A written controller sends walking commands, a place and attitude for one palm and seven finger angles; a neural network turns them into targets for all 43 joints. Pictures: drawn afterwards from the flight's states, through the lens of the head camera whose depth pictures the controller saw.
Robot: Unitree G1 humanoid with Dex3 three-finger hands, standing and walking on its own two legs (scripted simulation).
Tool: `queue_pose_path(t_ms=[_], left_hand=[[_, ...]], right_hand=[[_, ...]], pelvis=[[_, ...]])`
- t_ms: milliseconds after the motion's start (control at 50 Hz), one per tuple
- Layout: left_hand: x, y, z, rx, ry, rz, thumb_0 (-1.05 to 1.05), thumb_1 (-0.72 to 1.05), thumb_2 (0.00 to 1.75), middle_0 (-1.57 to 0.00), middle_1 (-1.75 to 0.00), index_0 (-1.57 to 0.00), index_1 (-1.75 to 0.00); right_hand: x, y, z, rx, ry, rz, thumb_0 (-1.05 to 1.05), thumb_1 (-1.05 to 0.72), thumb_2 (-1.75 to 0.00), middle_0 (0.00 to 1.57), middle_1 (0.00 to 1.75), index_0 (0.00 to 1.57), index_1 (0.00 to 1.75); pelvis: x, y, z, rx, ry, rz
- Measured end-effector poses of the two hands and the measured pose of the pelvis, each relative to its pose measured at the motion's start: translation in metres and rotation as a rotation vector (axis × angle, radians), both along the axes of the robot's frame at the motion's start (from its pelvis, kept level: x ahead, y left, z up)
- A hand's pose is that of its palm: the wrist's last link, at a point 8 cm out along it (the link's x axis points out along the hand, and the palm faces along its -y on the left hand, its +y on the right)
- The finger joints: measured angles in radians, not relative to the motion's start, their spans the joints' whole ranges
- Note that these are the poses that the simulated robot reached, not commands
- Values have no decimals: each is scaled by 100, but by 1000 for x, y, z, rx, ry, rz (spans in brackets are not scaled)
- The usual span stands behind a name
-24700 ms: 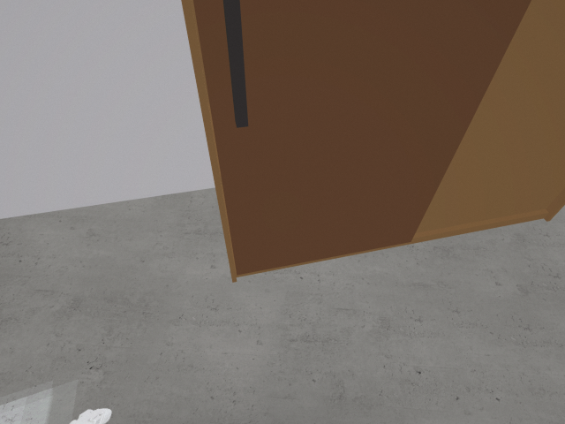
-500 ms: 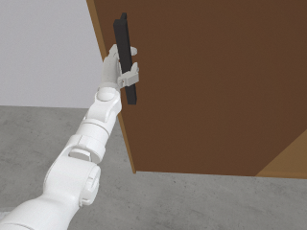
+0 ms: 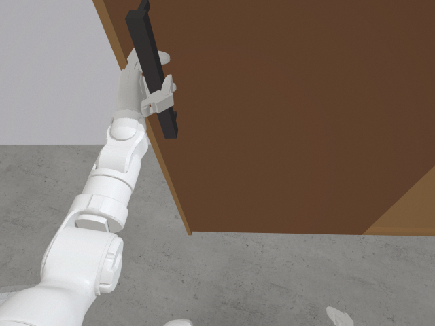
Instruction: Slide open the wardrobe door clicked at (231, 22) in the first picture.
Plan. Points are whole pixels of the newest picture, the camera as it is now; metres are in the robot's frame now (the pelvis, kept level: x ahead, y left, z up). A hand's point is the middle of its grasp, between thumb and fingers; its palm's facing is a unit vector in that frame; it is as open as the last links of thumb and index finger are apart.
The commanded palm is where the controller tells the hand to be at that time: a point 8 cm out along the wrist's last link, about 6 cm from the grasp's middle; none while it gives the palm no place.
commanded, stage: step sideways, sliding the door along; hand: left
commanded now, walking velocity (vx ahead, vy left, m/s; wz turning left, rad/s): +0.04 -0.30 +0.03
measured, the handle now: (159, 78) +0.51 +0.15 +0.16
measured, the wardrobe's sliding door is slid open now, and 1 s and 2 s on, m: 0.00 0.06 0.20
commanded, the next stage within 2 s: none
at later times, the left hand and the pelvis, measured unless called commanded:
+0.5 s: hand (174, 92) +0.47 +0.11 +0.16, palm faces +0.39 -0.91 -0.11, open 6.7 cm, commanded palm +0.44 +0.07 +0.18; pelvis +0.08 -0.13 -0.01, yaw +10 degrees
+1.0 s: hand (209, 87) +0.48 +0.05 +0.17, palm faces +0.54 -0.84 -0.03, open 7.0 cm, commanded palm +0.44 -0.03 +0.16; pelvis +0.18 -0.18 +0.02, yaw +17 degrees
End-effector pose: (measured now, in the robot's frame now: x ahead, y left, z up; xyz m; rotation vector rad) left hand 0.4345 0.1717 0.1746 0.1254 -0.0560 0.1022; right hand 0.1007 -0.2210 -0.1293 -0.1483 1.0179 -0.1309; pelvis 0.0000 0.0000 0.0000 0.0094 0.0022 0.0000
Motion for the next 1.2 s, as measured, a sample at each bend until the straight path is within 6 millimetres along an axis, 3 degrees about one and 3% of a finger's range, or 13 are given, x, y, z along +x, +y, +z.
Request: queue_pose_path(t_ms=[120,260,380,480,600,740,880,1040,1200], left_hand=[[-2,-5,0,17,-3,60,-5,70,84,-39,-139,-15,-140],[-1,-7,-5,17,-72,74,-6,71,84,-39,-139,-12,-140],[0,-11,-7,7,-113,148,-4,70,84,-41,-140,-16,-140],[0,-17,-8,28,-142,264,-4,67,84,-44,-140,-16,-140],[-1,-26,-9,-1,-151,316,-3,66,83,-45,-140,-14,-140],[-2,-41,-9,3,-174,334,-2,67,83,-45,-140,-13,-134],[-1,-65,-10,22,-191,429,-3,64,84,-45,-140,-10,-136],[-2,-97,-8,-57,-188,425,-1,66,81,-45,-140,-13,-137],[-3,-124,-12,-111,-265,288,2,70,78,-43,-140,-10,-118]], right_hand=[[31,-23,-2,-12,43,71,1,-90,-90,20,30,20,30],[99,-45,8,-32,-34,180,1,-90,-90,20,30,20,30],[153,-57,14,24,-116,250,1,-90,-90,20,30,20,30],[198,-76,5,56,-182,284,1,-90,-90,20,30,20,30],[234,-96,13,-13,-215,303,1,-90,-90,20,30,20,30],[258,-90,21,69,-202,412,1,-91,-90,19,30,19,30],[299,-78,9,189,-208,495,1,-90,-90,20,30,20,30],[357,-85,34,121,-241,479,1,-90,-90,20,30,20,30],[354,-104,38,49,-221,446,1,-91,-90,19,30,22,32]], pelvis=[[15,-27,3,-9,-11,80],[27,-50,2,-3,-7,94],[48,-91,0,-22,-38,104],[73,-130,-11,-30,-58,168],[87,-137,-2,-23,7,217],[120,-159,5,-13,-10,200],[165,-188,1,-2,-8,264],[191,-175,21,-8,84,291],[235,-162,2,-45,48,242]])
